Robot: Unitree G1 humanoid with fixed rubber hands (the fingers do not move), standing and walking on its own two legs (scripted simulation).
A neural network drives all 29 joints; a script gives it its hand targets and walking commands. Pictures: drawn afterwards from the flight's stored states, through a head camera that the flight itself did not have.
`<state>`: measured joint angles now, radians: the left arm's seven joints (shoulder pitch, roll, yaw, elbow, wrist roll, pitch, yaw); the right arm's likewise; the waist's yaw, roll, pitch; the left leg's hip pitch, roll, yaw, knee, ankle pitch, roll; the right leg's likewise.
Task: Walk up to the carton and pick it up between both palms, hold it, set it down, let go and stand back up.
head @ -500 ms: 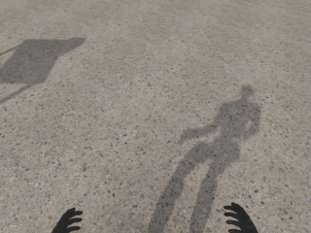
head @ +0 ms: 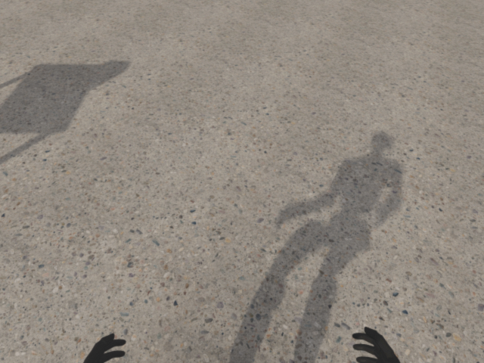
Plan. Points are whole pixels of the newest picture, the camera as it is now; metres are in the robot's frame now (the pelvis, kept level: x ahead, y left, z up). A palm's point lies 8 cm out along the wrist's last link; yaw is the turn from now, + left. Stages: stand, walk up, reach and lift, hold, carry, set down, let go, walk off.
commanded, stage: stand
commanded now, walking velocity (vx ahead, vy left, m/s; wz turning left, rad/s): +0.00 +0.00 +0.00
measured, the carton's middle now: out of the picture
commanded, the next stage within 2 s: walk up in 1.04 s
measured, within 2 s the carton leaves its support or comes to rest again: neither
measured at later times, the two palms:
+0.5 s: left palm out of the picture +0.11 +0.25 -0.09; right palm out of the picture +0.09 -0.25 -0.10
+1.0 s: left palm out of the picture +0.10 +0.25 -0.10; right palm out of the picture +0.09 -0.25 -0.10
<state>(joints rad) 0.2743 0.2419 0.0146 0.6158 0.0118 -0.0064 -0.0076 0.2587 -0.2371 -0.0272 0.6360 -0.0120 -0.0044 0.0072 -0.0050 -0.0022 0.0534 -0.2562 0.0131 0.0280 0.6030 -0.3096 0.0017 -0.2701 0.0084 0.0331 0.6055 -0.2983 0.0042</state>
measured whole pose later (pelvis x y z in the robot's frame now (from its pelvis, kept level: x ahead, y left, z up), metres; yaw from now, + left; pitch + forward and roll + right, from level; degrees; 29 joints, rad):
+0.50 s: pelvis +0.00 +0.00 +0.00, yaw +0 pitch -2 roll +0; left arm 0.29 0.25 0.01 0.64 0.01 -0.01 -0.01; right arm 0.29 -0.24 -0.02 0.67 -0.01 0.00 0.01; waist -0.01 0.00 0.04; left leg -0.26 0.02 0.04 0.59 -0.30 0.00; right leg -0.28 0.01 0.04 0.59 -0.28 0.00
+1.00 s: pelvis +0.00 +0.00 +0.00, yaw -1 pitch -2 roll +0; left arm 0.30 0.25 0.00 0.66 0.01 -0.01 0.00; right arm 0.30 -0.25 -0.02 0.69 -0.01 0.00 0.00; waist -0.01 0.00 0.04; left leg -0.25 0.02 0.04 0.57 -0.29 0.00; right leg -0.27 0.01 0.05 0.58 -0.28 0.01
